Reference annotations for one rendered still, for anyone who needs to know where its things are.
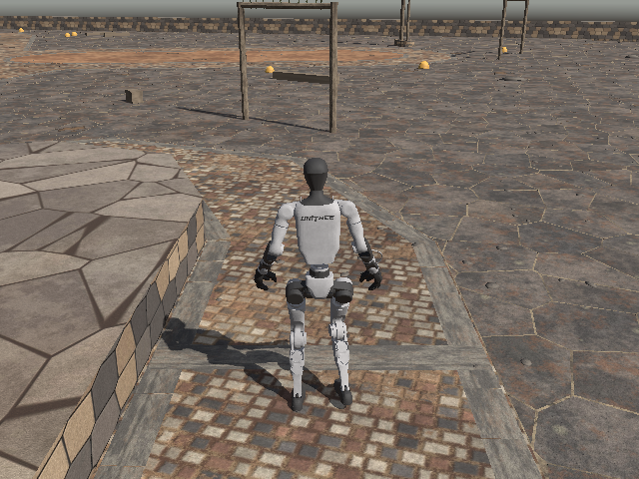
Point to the robot right forearm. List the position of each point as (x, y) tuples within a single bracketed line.
[(368, 259)]

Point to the right robot upper arm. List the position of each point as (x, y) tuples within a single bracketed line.
[(349, 210)]

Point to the robot left hand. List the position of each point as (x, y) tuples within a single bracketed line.
[(259, 279)]

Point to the robot left forearm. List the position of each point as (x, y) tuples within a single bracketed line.
[(267, 261)]

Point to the humanoid robot head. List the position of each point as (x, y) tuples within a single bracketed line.
[(315, 171)]

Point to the left robot upper arm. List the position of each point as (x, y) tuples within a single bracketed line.
[(285, 212)]

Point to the robot right hand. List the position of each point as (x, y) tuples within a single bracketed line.
[(368, 276)]

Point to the robot torso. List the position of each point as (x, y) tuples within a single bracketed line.
[(318, 231)]

